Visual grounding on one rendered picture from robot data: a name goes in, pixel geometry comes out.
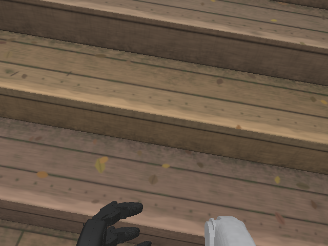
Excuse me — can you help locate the right robot thigh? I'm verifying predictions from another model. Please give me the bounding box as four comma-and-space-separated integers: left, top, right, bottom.
204, 216, 256, 246

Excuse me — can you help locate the left robot hand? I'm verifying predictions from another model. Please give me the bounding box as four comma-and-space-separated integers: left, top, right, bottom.
76, 201, 152, 246

